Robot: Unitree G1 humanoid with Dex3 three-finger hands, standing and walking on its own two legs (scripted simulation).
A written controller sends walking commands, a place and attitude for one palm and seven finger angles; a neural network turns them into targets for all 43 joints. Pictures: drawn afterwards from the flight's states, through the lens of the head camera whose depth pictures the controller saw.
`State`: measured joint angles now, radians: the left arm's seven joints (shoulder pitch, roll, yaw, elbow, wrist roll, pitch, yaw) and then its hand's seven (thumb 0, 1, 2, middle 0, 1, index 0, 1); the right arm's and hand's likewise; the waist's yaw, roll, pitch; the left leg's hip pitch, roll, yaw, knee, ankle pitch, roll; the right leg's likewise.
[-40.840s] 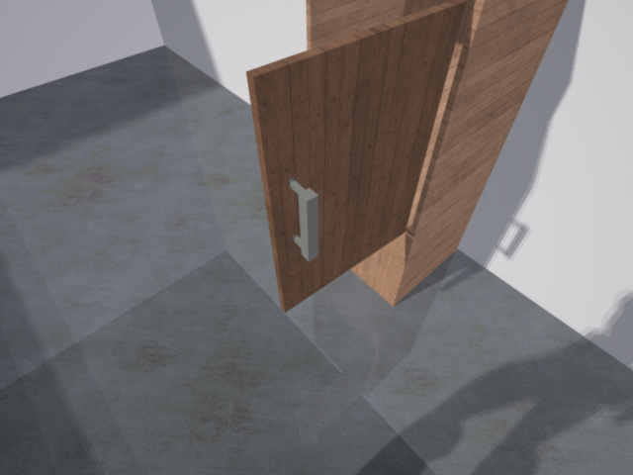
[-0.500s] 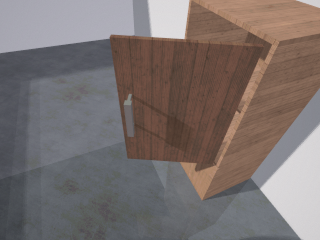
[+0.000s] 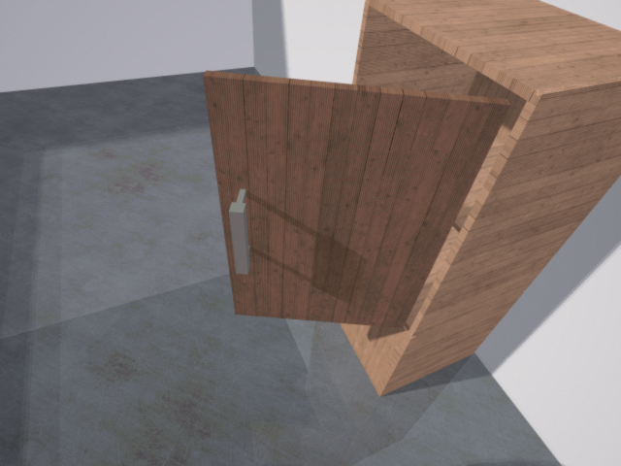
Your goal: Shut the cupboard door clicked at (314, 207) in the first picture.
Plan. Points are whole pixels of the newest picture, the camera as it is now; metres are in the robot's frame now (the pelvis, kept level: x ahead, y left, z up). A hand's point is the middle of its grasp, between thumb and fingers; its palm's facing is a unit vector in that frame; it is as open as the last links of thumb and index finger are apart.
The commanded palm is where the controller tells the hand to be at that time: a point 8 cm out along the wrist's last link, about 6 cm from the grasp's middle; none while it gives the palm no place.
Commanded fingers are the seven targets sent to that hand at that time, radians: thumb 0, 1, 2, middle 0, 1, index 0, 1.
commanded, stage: shuffle to correct the standing spot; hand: left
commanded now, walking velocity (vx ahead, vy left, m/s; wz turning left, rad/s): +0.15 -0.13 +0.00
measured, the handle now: (242, 232) +0.50 +0.15 -0.02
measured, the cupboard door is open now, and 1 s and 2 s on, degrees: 63 63 63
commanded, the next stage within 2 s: come to a stop and stand still in 0.02 s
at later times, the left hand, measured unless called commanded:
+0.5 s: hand out of the picture +0.04 +0.16 -0.18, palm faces +0.02 -0.98 -0.17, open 7.4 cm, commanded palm none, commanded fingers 0.00 0.90 0.90 -0.20 -0.30 -0.20 -0.30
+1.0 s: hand out of the picture +0.01 +0.19 -0.16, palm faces -0.06 -0.96 -0.27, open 7.4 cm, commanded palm none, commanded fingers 0.00 0.90 0.90 -0.20 -0.30 -0.20 -0.30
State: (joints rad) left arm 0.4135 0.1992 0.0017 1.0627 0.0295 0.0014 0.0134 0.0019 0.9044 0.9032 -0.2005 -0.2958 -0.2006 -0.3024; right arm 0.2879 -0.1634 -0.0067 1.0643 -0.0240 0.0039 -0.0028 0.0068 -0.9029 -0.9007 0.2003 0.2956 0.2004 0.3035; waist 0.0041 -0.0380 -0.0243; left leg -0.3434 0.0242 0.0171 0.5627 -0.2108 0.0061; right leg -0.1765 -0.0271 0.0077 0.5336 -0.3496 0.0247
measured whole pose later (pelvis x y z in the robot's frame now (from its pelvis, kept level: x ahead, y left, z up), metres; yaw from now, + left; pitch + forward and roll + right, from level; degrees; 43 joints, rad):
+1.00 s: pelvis -0.01 -0.01 +0.00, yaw -1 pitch +0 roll +1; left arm 0.31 0.22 -0.02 1.00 0.02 0.01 0.02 0.00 0.90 0.90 -0.20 -0.30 -0.20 -0.30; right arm 0.33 -0.23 -0.01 1.02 -0.02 0.01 0.00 0.01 -0.91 -0.90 0.20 0.30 0.20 0.30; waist -0.02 0.02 0.02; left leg -0.34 0.02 0.05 0.52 -0.17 0.00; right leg -0.23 -0.03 0.04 0.58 -0.35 0.02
